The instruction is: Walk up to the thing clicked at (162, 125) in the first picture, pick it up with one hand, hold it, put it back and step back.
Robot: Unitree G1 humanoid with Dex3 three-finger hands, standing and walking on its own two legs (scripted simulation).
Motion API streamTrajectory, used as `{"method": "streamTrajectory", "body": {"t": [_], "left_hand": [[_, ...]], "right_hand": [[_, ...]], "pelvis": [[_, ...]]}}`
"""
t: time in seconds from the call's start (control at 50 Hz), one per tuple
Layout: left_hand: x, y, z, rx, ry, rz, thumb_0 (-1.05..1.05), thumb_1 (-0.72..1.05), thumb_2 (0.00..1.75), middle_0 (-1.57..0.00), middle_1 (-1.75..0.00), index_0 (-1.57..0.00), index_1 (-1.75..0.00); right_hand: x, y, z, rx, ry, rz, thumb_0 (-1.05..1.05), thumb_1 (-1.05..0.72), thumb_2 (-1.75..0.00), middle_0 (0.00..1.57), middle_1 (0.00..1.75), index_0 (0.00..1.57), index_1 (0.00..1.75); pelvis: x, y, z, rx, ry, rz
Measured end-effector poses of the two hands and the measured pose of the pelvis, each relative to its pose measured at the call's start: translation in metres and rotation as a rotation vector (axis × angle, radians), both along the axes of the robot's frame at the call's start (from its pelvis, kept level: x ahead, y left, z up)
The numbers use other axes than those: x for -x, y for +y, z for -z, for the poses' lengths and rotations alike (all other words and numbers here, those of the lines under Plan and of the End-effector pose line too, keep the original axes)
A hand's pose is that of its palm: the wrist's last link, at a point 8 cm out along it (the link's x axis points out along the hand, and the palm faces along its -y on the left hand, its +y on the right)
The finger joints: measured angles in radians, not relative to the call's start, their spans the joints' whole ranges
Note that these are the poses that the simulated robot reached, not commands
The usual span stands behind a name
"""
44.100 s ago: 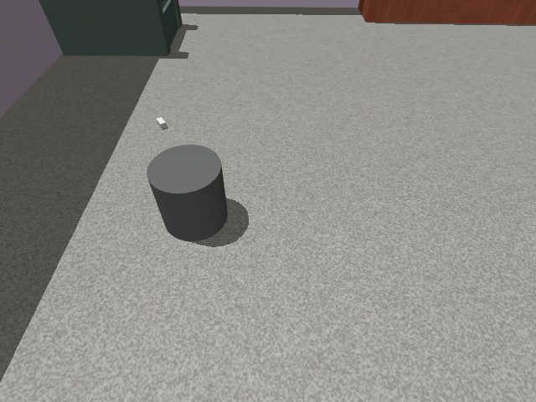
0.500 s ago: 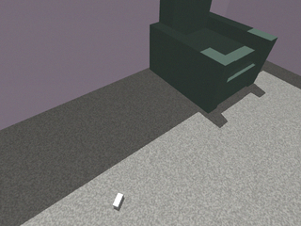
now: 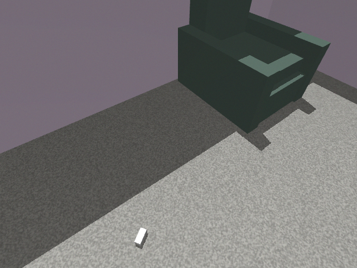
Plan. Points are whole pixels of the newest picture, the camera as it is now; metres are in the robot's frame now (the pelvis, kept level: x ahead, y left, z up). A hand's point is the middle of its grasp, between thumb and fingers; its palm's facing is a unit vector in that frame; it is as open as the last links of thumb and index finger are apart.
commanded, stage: stand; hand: left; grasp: from above
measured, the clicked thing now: (141, 236) +0.42 +0.23 -0.76
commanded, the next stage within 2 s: rise first in 0.66 s
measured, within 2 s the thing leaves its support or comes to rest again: neither
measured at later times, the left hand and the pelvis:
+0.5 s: hand out of the picture +0.07 +0.25 -0.16, palm faces -0.03 -0.94 -0.35, open 7.3 cm; pelvis +0.00 +0.00 +0.00, yaw +0 degrees
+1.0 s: hand out of the picture +0.15 +0.25 -0.17, palm faces +0.01 -0.93 -0.36, open 8.6 cm; pelvis -0.01 +0.00 -0.02, yaw +1 degrees
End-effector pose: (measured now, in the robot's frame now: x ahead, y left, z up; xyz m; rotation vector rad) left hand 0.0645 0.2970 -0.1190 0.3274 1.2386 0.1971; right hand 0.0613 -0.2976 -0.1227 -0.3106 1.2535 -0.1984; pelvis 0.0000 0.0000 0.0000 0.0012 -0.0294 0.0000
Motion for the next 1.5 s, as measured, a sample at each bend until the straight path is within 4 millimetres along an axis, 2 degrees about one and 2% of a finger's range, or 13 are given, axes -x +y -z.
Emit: {"method": "streamTrajectory", "body": {"t": [0.78,0.84,0.94,1.02,1.16,1.26,1.36,1.5], "left_hand": [[-0.008,0.001,0.0,0.0,-0.003,-0.006,0.01,0.91,0.9,-0.21,-0.3,-0.21,-0.3],[-0.023,-0.002,0.0,0.005,-0.081,-0.041,0.01,0.88,0.9,-0.21,-0.33,-0.2,-0.33],[-0.061,-0.001,0.01,0.011,-0.118,-0.018,0.01,0.71,0.87,-0.22,-0.5,-0.21,-0.51],[-0.077,0.001,0.014,-0.025,-0.133,0.016,0.01,0.49,0.85,-0.22,-0.68,-0.21,-0.68],[-0.068,0.004,0.028,-0.086,-0.042,0.014,0.01,0.01,0.84,-0.22,-0.85,-0.21,-0.85],[-0.062,0.007,0.046,-0.129,-0.023,0.004,0.0,-0.22,0.84,-0.24,-0.89,-0.22,-0.9],[-0.06,0.008,0.06,-0.178,-0.015,-0.003,0.0,-0.32,0.84,-0.25,-0.89,-0.23,-0.9],[-0.058,0.007,0.074,-0.235,0.013,-0.008,0.0,-0.33,0.81,-0.28,-0.87,-0.26,-0.88]], "right_hand": [[-0.009,0.001,-0.001,0.004,-0.007,-0.005,0.0,-0.9,-0.9,0.2,0.3,0.2,0.3],[-0.016,0.007,-0.001,0.001,-0.082,-0.006,0.0,-0.89,-0.9,0.2,0.3,0.2,0.3],[-0.021,0.024,0.005,-0.029,-0.143,-0.023,0.0,-0.85,-0.89,0.2,0.3,0.2,0.3],[-0.021,0.037,0.01,-0.058,-0.176,-0.005,0.0,-0.84,-0.89,0.2,0.3,0.2,0.3],[-0.032,0.052,0.018,-0.086,-0.236,-0.016,0.0,-0.85,-0.89,0.2,0.3,0.2,0.3],[-0.048,0.057,0.028,-0.075,-0.283,-0.053,0.0,-0.86,-0.89,0.2,0.3,0.2,0.3],[-0.066,0.061,0.039,-0.063,-0.317,-0.078,0.0,-0.87,-0.89,0.2,0.3,0.2,0.3],[-0.085,0.068,0.052,-0.057,-0.351,-0.101,0.0,-0.89,-0.9,0.2,0.3,0.2,0.3]], "pelvis": [[-0.006,0.001,0.0,0.0,0.001,0.0],[-0.001,0.001,0.003,0.001,0.034,-0.016],[0.01,-0.001,0.014,0.005,0.117,-0.023],[0.01,0.001,0.022,0.006,0.153,-0.017],[0.007,0.007,0.035,0.014,0.201,-0.018],[0.008,0.01,0.052,0.02,0.248,-0.019],[0.008,0.011,0.067,0.025,0.285,-0.021],[0.008,0.012,0.083,0.035,0.329,-0.024]]}}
